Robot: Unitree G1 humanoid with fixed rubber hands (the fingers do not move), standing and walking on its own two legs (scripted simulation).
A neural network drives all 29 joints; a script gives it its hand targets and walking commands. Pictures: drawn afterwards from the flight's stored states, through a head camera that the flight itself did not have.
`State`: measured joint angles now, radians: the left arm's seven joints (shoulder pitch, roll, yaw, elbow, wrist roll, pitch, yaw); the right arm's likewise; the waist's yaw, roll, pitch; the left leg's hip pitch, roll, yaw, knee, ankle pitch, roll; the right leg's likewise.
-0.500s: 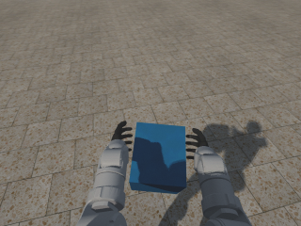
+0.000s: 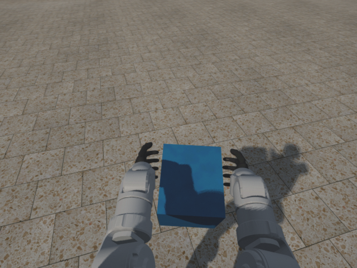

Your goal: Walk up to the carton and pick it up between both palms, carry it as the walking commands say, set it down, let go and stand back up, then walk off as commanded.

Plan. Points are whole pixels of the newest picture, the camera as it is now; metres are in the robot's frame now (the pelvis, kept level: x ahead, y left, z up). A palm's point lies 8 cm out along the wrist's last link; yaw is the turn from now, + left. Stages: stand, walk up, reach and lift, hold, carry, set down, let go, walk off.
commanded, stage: reach and lift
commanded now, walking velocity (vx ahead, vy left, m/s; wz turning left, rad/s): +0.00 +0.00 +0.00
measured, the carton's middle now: (189, 187) +0.35 +0.00 -0.03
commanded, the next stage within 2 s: hold in 0.84 s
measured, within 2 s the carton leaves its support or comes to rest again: neither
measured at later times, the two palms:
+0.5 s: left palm (139, 172) +0.32 +0.12 +0.06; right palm (240, 177) +0.32 -0.12 +0.06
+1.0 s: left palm (138, 177) +0.30 +0.12 +0.07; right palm (242, 184) +0.30 -0.12 +0.06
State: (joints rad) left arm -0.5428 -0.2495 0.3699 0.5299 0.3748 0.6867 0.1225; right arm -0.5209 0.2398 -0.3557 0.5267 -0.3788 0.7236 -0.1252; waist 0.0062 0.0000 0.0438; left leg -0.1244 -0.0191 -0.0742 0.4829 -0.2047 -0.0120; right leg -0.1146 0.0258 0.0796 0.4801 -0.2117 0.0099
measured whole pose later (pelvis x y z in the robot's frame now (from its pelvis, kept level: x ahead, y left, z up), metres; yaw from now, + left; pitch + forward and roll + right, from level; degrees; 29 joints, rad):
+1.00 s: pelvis +0.00 +0.00 +0.00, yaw +1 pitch -10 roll +0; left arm -0.44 -0.21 0.25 0.46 0.32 0.75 0.09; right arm -0.41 0.20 -0.24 0.46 -0.31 0.78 -0.09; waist 0.00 0.00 0.01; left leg -0.10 -0.02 -0.09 0.48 -0.21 -0.01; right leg -0.08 0.02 0.07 0.47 -0.21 0.01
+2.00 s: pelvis -0.02 +0.07 -0.02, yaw +20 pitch +6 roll -1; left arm -0.30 -0.16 0.02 -0.27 0.03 1.14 0.28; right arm -0.29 0.16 -0.02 -0.29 -0.08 1.19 -0.30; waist 0.03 0.04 -0.04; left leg -0.53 -0.11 -0.04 0.62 -0.19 0.08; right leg -0.44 -0.03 -0.09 0.76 -0.44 0.04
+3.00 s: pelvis -0.20 +0.21 -0.02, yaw +58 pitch +3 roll +3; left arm -0.35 -0.18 0.06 -0.21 0.09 1.17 0.27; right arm -0.35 0.18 -0.04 -0.24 -0.08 1.21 -0.29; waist -0.04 -0.04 -0.04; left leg -0.38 0.04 0.11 0.61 -0.32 -0.03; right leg -0.37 -0.34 -0.25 0.70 -0.32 0.11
